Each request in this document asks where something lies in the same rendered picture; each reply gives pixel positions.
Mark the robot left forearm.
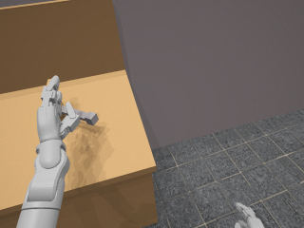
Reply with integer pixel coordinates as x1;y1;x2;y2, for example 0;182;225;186
16;140;70;228

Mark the left robot hand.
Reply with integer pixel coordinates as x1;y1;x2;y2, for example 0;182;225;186
37;75;81;143

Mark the counter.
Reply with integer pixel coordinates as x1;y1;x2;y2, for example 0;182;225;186
0;0;158;228

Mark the right robot hand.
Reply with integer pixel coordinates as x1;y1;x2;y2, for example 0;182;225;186
235;202;265;228

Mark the tap lever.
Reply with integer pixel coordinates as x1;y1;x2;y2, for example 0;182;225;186
61;105;99;125

